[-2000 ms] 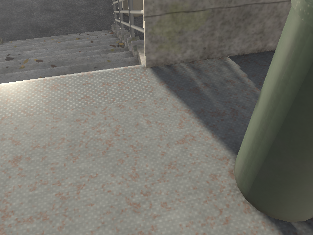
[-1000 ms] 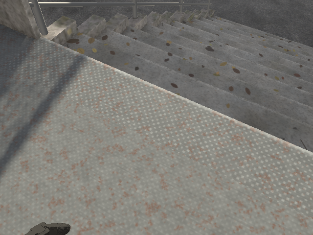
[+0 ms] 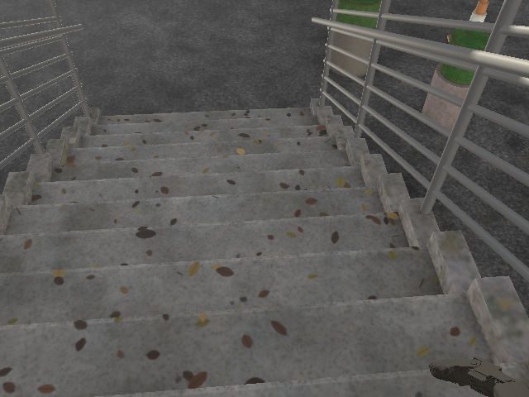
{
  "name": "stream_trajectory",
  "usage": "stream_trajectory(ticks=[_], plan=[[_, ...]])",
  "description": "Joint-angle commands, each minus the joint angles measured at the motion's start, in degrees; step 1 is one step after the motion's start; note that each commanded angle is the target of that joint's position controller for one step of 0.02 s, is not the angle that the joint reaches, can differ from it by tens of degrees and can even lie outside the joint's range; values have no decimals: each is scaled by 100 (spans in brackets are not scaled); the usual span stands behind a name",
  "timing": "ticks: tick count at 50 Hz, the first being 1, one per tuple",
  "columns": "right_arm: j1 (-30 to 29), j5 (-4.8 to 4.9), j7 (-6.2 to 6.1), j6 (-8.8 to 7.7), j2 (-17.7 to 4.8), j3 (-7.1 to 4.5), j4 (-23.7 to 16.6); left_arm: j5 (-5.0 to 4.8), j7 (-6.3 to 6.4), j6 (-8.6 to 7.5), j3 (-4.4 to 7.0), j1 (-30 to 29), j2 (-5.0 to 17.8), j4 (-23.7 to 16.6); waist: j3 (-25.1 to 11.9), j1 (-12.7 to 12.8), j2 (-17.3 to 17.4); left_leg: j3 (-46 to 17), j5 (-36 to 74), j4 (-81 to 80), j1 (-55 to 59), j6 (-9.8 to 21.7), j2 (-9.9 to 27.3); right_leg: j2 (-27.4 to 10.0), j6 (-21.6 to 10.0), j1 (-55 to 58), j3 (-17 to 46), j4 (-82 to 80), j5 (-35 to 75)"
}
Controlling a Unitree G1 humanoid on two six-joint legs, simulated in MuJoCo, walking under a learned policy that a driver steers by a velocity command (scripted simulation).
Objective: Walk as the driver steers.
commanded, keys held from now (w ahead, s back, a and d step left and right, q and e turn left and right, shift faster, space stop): w+e+shift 0.12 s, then w+q+shift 0.88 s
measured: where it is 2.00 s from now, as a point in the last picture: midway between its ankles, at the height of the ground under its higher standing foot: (198, 219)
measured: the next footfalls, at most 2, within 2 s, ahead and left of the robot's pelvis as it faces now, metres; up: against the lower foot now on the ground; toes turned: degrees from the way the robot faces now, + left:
left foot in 0.28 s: +0.44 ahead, +0.15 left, -0.17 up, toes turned -14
right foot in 0.78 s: +0.80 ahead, -0.03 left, -0.34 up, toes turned +13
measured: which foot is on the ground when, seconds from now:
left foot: up 0.00-0.26, down 0.28-0.78, up 0.80-1.00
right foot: down 0.00-0.28, up 0.30-0.76, down 0.78-1.00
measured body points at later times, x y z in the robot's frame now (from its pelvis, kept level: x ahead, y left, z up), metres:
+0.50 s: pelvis +0.44 +0.10 -0.18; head +0.44 +0.10 +0.27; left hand +0.69 +0.26 -0.26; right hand +0.26 -0.11 -0.31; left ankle +0.40 +0.16 -0.90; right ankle +0.55 -0.05 -0.80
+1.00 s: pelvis +0.86 +0.09 -0.38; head +0.86 +0.10 +0.07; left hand +0.72 +0.34 -0.51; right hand +1.06 -0.16 -0.48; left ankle +0.91 +0.22 -1.01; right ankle +0.77 -0.04 -1.07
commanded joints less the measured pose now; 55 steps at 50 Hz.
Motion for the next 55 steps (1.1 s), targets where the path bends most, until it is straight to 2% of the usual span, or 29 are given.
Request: stream_trajectory(ticks=[1,3,6,9,12,14,15,16,17,18,19,22,25,28,33,35,37,38,39,40,42,43,44,46,47,49,50,52,55], plan=[[1066,90,80,37,-437,-169,150,11,-38,-194,232,-967,913,-621,-360,-626,-173,919,2366,-157,3205,155,-690,-867,-407,-2587,1066,-830,3465],[505,142,42,-130,-1028,-375,-29,21,9,-151,300,-429,1032,-488,-437,-149,-39,190,2454,-630,1668,364,-574,-1011,-312,-754,1448,167,3290],[-803,55,116,-321,-1130,-381,-530,89,195,-30,391,217,1034,-352,84,578,13,-236,2065,-2187,-965,397,-611,-1248,-473,1648,2429,1008,2385],[-58,274,179,-359,-717,-339,-176,31,324,-140,162,-123,558,-281,-155,398,-216,-109,4293,-3734,1674,388,-398,-919,-26,603,1779,1275,1064],[1876,368,2,-144,-1044,-566,572,216,346,-227,78,-482,716,-264,-169,-445,-222,262,3977,-4167,2977,452,-282,-812,-57,618,1362,3089,1831],[3921,148,-33,-63,-1355,-761,1376,91,305,-133,140,-819,781,-194,-462,-1540,835,495,2799,-3849,4854,801,-304,-444,195,-705,465,7335,1630],[4418,72,73,-16,-1369,-665,1433,-9,291,-169,5,-682,65,-373,-893,-1296,2094,-300,4547,-965,6990,1253,422,293,474,-3629,331,10329,-3340],[4300,136,160,74,-1212,-553,1460,-79,361,-319,-161,-215,-215,-721,-1203,-789,2691,-1950,5046,-1183,7293,1549,634,83,435,-5091,658,10474,-3058],[3498,193,120,82,-1671,-726,1273,-27,326,-347,-232,-199,125,-870,-1603,-543,2390,-4243,969,-2940,7370,2698,1502,-292,516,-6025,269,10085,-2315],[2843,382,80,71,-1085,-601,1086,441,264,-276,-165,-932,613,-699,-655,-524,178,-4280,-1072,-4087,5383,2390,1162,-1017,530,-5488,-69,8683,-1379],[2776,373,58,-23,-1424,-631,1306,545,175,-205,-178,-1428,571,-808,-128,-512,431,-4545,-1242,-3982,4131,2643,1168,-1049,577,-5172,38,8413,-1708],[2438,162,72,-229,-819,-349,1535,409,133,6,-305,-2567,242,-1185,1110,70,-581,-3133,-1065,-3747,1151,1892,121,-1758,898,-4641,288,5268,111],[2635,354,22,-177,-1107,-475,1624,383,-56,38,-295,-2018,122,-803,224,-7,738,-2171,1547,-3967,91,1950,-484,-1610,1144,-1499,-370,3921,3104],[3095,582,-57,-216,-572,-378,1726,406,-122,-149,-261,-2867,162,-927,23,-591,-297,-2070,166,-2400,1796,1766,-1016,-1464,798,-2644,-129,1686,5001],[3708,248,-100,99,-453,-393,2006,209,-111,-286,-358,-3864,-477,-1337,328,-1556,659,-2158,1056,-1601,2744,1527,-1324,-870,1064,-1970,-350,36,3847],[3791,99,-156,242,-251,-337,2167,42,44,-423,-297,-3556,-427,-1279,412,-1567,717,-2223,1291,-882,3020,1392,-1469,-882,1248,-1338,-227,-671,3692],[3336,48,-190,282,-480,-380,2133,1,134,-505,-158,-2287,-217,-953,129,-900,277,-1976,1113,828,2856,1449,-1624,-1339,1127,-2,27,-1750,4525],[2656,172,-158,245,-818,-457,2020,-6,179,-434,-1,-679,-8,-596,-552,145,404,-1582,1598,2523,1588,1487,-1620,-1472,1024,2201,-266,-869,4891],[2436,344,-153,163,-851,-559,1796,75,208,-372,88,53,315,-314,-668,410,-182,-1084,-1945,4217,280,1335,-1865,-2441,683,3267,943,-1107,4412],[3195,659,-289,140,-362,-455,1648,283,122,-355,79,409,493,-286,-1458,-83,-1085,-533,-3629,5535,-1275,1220,-1518,-3780,614,5180,956,1870,9023],[2818,358,-340,183,-711,-444,1675,137,-44,-354,128,458,224,-340,-1919,222,-341,-54,-2573,5070,-2215,1101,-762,-3859,-67,4610,1497,1234,5335],[2252,101,-242,233,-739,-487,1484,173,11,-414,255,54,438,-320,-1551,166,-825,21,-1960,5100,-2269,1111,-555,-3997,-607,3477,2336,721,2922],[1716,-134,-114,318,-826,-571,1482,96,3,-406,150,-2,74,-183,-532,32,141,86,-1673,4846,-2101,1124,-420,-3617,-441,2077,1967,519,3195],[1089,154,68,389,-432,-584,1227,85,-5,-610,43,7,-135,218,663,-430,-30,-189,-48,2183,-1193,966,-203,-3048,284,-381,684,212,3420],[880,66,207,387,-301,-553,1134,-57,64,-636,46,-276,-93,220,919,-564,-42,-165,807,903,-342,876,-153,-2845,459,-1349,336,-62,2576],[1426,-82,299,450,-331,-561,1391,8,127,-597,162,-667,415,238,404,-789,-759,581,1627,1420,227,910,-470,-2988,465,-1338,127,317,3392],[1091,42,350,336,-397,-582,1318,-52,141,-708,24,-403,-334,516,584,-789,-346,221,3182,35,-2,1070,-285,-2515,822,-1305,-336,612,2131],[636,156,491,162,-48,-399,1225,-73,153,-767,-79,-371,-443,615,581,-773,152,1003,5348,-1453,1756,1211,-511,-2105,1152,-2410,-1319,839,727],[476,264,459,249,-304,-372,1391,142,259,-547,-57,-279,93,793,621,-529,-315,1864,4325,-1436,2999,1191,-1087,-2207,1250,-2115,-1691,1678,1851]])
